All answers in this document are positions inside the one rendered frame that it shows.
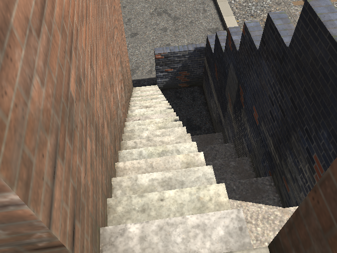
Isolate stairs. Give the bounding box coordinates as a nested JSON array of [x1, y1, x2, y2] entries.
[[100, 85, 253, 253]]

